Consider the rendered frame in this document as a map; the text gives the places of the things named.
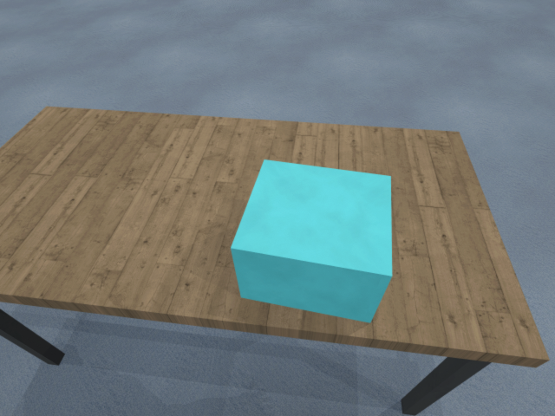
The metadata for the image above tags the carton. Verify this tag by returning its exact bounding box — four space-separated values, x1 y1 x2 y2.
231 159 392 323

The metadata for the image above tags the table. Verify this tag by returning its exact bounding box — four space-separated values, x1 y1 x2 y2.
0 107 550 415

